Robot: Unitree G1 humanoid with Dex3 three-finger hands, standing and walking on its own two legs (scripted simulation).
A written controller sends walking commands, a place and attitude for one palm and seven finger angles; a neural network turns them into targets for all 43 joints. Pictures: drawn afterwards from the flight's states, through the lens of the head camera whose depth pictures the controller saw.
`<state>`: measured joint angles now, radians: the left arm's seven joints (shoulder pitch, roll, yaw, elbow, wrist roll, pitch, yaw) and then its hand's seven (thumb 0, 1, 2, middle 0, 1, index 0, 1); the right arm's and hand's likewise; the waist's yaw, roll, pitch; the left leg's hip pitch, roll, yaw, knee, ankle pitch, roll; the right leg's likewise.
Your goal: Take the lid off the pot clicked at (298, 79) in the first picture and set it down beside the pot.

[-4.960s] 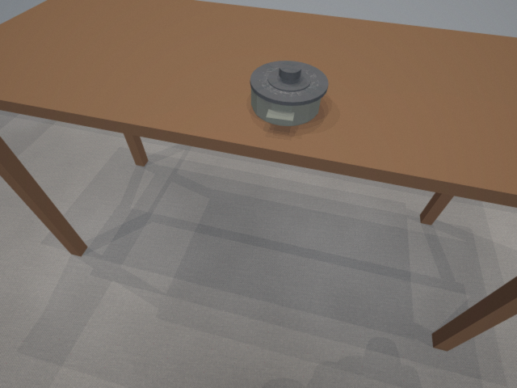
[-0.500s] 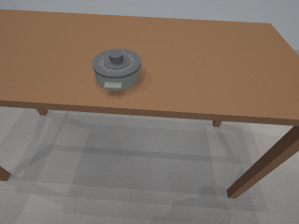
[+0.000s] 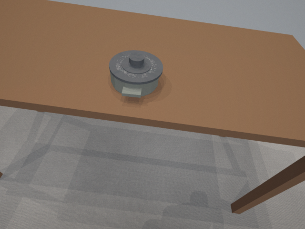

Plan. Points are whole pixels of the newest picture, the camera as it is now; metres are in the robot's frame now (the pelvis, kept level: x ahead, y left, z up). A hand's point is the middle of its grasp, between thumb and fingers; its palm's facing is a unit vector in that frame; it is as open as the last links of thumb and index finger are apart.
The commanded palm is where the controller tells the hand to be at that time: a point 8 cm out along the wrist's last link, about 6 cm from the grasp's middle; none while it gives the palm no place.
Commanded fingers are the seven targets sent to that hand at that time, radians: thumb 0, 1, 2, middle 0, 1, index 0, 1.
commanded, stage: come to a stop and stand still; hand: left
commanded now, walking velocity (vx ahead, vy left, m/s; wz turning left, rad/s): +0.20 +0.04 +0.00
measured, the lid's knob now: (136, 59) +0.53 +0.10 +0.17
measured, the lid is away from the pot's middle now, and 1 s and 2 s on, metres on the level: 0.00 0.00 0.00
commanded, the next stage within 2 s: look again from close up in 1.68 s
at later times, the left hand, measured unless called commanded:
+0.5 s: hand (91, 204) +0.21 +0.20 -0.18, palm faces +0.06 -0.99 -0.10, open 7.4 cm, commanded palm none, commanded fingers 0.00 0.90 0.90 -0.20 -0.30 -0.20 -0.30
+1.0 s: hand (60, 191) +0.25 +0.31 -0.19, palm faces +0.09 -0.97 -0.22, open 7.4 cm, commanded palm none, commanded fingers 0.00 0.90 0.90 -0.20 -0.30 -0.20 -0.30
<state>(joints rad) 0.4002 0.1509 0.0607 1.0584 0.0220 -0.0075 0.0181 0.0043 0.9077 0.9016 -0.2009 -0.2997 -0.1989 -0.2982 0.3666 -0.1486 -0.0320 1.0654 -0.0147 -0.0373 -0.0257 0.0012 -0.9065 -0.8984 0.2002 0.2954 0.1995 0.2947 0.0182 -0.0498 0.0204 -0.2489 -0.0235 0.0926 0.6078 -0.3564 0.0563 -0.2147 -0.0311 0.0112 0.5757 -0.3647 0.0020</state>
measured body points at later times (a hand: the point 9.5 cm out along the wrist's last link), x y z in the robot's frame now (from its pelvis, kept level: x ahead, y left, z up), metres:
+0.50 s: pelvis +0.11 +0.04 +0.01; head +0.20 +0.08 +0.45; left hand +0.21 +0.25 -0.17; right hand +0.03 -0.15 -0.12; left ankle -0.02 +0.06 -0.72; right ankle +0.17 -0.07 -0.66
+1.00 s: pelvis +0.18 +0.10 +0.00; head +0.24 +0.15 +0.44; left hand +0.24 +0.36 -0.17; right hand +0.32 -0.13 -0.12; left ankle +0.20 +0.21 -0.73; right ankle +0.15 -0.05 -0.67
